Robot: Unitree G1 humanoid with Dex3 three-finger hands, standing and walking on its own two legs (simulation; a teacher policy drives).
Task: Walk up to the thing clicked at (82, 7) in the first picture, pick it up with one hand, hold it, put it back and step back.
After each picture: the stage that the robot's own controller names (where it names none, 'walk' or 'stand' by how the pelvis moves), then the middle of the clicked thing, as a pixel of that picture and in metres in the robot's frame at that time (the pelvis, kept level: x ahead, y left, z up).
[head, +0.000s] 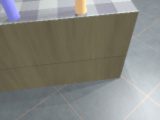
stand; out of the picture +0.93 +0.03 +0.08
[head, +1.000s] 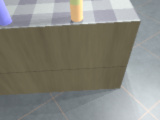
walk; out of the picture +0.83 +0.09 +0.10
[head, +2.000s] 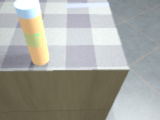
walk; (35, 35) +0.47 +0.21 +0.12
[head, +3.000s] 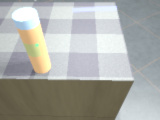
stand; (35, 45) +0.44 +0.21 +0.11
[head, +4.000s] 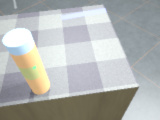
stand; (31, 66) +0.36 +0.19 +0.10
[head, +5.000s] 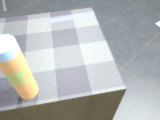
stand; (17, 72) +0.35 +0.23 +0.09
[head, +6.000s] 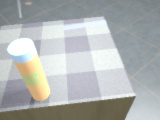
stand; (32, 73) +0.36 +0.20 +0.08
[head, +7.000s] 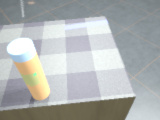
stand; (32, 73) +0.36 +0.20 +0.08
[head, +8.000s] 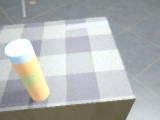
stand; (31, 74) +0.35 +0.21 +0.08
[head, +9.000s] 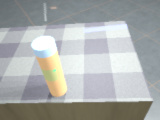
rise first; (52, 69) +0.37 +0.17 +0.08
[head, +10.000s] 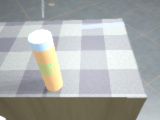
go down; (48, 64) +0.40 +0.17 +0.09
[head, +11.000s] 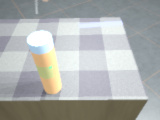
go down; (47, 66) +0.38 +0.16 +0.09
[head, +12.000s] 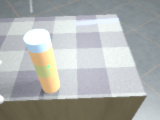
close in; (45, 65) +0.39 +0.15 +0.09
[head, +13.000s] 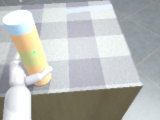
close; (31, 53) +0.40 +0.18 +0.12
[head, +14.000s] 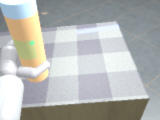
lift; (29, 43) +0.33 +0.16 +0.26
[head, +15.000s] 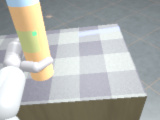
lift; (33, 38) +0.34 +0.15 +0.27
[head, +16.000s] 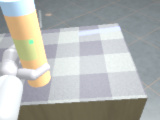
hold; (29, 45) +0.33 +0.16 +0.25
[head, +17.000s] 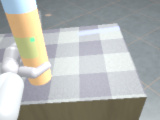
hold; (30, 43) +0.33 +0.16 +0.26
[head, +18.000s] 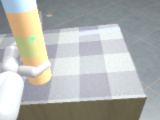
crouch; (30, 43) +0.33 +0.16 +0.26
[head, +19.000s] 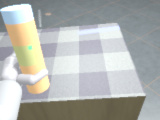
crouch; (28, 52) +0.34 +0.18 +0.22
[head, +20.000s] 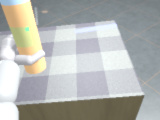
lower; (25, 34) +0.39 +0.18 +0.25
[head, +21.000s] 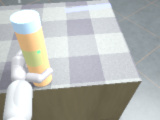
lower; (35, 53) +0.40 +0.16 +0.13
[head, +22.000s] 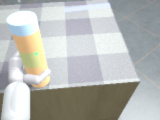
lower; (32, 54) +0.39 +0.17 +0.13
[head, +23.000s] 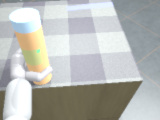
lower; (34, 52) +0.40 +0.17 +0.13
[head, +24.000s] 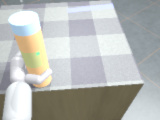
rest; (34, 54) +0.39 +0.17 +0.13
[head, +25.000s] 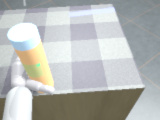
withdraw; (35, 63) +0.37 +0.17 +0.12
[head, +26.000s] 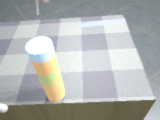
sink last; (49, 73) +0.34 +0.15 +0.10
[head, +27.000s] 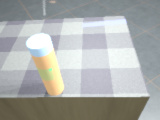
stand; (48, 68) +0.37 +0.17 +0.09
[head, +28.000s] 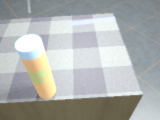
stand; (39, 71) +0.36 +0.18 +0.09
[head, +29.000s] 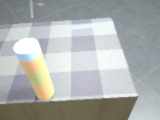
stand; (37, 73) +0.36 +0.19 +0.08
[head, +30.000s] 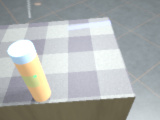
stand; (33, 75) +0.36 +0.20 +0.08
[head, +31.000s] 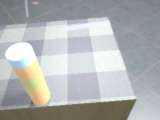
stand; (32, 78) +0.34 +0.20 +0.08
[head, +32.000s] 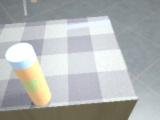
stand; (32, 79) +0.33 +0.20 +0.08
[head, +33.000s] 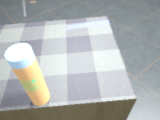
stand; (31, 78) +0.34 +0.20 +0.08
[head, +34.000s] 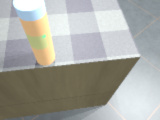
walk; (39, 35) +0.44 +0.16 +0.10
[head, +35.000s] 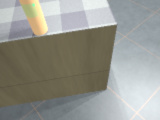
walk; (31, 7) +0.63 +0.25 +0.11
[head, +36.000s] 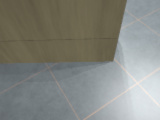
stand; out of the picture +0.95 +0.13 +0.12
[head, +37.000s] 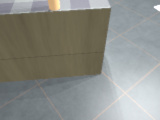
stand; out of the picture +0.95 +0.21 +0.09
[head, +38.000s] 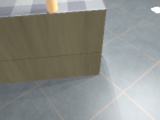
stand; out of the picture +0.99 +0.22 +0.08
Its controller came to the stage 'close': yes
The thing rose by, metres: 0.21
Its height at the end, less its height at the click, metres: +0.00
